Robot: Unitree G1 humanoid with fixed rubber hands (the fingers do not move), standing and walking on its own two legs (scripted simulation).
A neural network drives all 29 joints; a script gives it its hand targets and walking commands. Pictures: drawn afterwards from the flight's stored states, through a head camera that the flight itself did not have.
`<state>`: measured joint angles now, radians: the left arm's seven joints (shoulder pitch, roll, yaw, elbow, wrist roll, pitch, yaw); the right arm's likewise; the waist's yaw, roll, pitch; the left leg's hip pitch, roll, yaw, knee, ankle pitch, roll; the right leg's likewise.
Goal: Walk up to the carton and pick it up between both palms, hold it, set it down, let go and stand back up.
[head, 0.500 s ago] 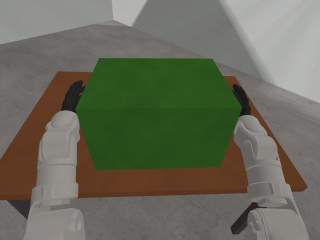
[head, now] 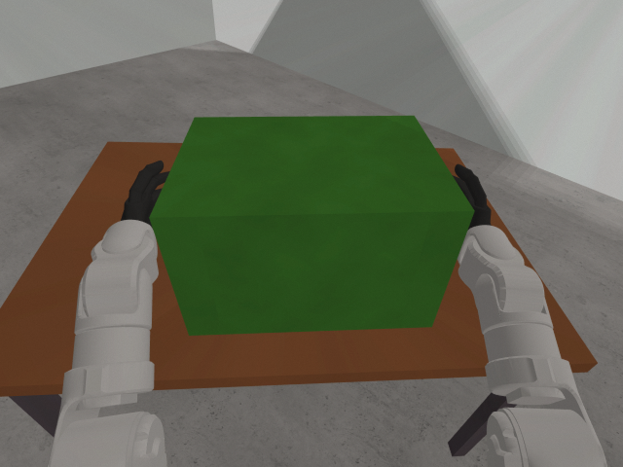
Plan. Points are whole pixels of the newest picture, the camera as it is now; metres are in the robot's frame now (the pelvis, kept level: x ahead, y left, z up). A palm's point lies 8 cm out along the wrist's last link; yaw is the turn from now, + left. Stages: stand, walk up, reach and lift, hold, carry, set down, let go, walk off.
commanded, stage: set down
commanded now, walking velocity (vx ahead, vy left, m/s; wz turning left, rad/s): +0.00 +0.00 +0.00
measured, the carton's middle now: (308, 218) +0.40 -0.01 +0.14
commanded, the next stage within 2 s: none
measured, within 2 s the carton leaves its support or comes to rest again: neither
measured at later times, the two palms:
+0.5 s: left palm (143, 238) +0.37 +0.21 +0.13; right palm (447, 256) +0.35 -0.20 +0.11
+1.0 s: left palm (159, 238) +0.40 +0.20 +0.10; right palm (445, 257) +0.37 -0.21 +0.10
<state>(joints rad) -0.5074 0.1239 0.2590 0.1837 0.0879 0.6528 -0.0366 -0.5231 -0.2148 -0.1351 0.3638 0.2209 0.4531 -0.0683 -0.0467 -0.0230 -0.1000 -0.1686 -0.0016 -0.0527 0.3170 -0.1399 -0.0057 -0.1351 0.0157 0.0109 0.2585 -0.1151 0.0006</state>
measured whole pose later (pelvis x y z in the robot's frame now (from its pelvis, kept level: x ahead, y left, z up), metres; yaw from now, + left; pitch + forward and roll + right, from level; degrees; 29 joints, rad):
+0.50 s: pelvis +0.01 +0.00 +0.00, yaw +1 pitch -2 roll -1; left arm -0.50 0.13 0.23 0.39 0.10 0.34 -0.07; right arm -0.38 -0.12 -0.20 0.47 0.08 0.09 -0.06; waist -0.03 -0.04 -0.02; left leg -0.12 -0.01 -0.07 0.31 -0.15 0.00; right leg -0.08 0.00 -0.02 0.26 -0.14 0.01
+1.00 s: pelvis +0.02 +0.01 +0.00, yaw +0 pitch +0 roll -1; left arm -0.54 0.13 0.22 0.53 0.10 0.24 -0.05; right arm -0.42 -0.13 -0.22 0.59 0.06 0.01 -0.05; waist -0.03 -0.04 -0.01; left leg -0.13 -0.01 -0.04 0.30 -0.16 0.00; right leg -0.09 0.00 0.00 0.23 -0.13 0.01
